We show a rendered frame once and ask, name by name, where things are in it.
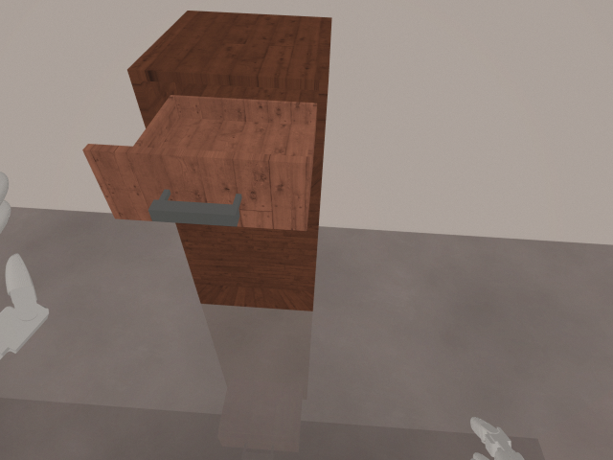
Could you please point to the handle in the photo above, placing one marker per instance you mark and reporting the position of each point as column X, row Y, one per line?
column 165, row 210

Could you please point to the drawer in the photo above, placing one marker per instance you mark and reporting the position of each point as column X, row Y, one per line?
column 206, row 149

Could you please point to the left robot hand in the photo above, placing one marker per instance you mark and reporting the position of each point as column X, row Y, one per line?
column 17, row 324

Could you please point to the cabinet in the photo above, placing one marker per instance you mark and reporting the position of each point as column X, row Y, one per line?
column 257, row 57

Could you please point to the right robot hand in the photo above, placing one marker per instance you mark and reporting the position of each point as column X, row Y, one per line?
column 498, row 444

